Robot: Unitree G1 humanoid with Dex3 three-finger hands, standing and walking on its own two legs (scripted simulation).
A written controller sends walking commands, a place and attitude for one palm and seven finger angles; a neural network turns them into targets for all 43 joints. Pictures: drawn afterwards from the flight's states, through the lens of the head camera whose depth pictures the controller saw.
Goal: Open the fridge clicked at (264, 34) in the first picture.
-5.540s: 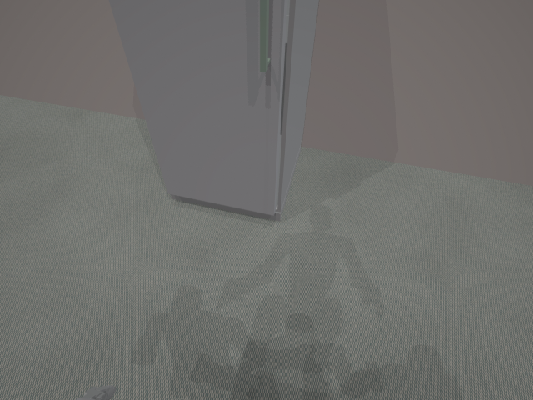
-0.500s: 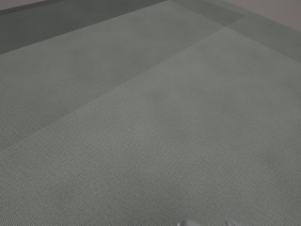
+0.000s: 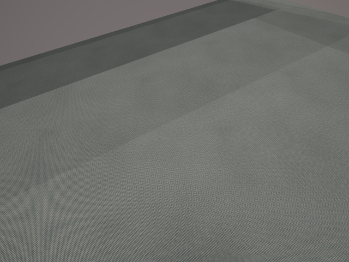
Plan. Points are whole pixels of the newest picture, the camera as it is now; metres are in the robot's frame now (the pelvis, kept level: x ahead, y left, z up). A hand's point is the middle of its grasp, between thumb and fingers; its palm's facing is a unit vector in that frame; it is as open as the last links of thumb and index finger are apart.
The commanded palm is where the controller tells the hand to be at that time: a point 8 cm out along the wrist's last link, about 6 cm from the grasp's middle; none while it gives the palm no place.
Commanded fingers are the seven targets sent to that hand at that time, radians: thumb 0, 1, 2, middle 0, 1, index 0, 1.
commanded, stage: walk to a spot facing it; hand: right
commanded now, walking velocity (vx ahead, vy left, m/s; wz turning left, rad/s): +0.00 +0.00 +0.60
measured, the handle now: out of the picture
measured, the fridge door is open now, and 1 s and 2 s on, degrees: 0 0 0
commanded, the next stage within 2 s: turn to face it in 0.44 s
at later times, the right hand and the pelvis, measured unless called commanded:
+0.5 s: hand (216, 217) +0.28 -0.10 -0.17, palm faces -0.30 +0.92 -0.24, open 7.4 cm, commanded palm none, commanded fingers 0.00 -0.90 -0.90 0.20 0.30 0.20 0.30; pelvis +0.08 +0.04 -0.02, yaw +17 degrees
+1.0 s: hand (241, 235) +0.24 -0.17 -0.19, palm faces -0.17 +0.97 -0.19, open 7.4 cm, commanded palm none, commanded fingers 0.00 -0.90 -0.90 0.20 0.30 0.20 0.30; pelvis +0.14 +0.01 -0.01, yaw +12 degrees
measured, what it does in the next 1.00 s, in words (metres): walks ahead: left foot, then right foot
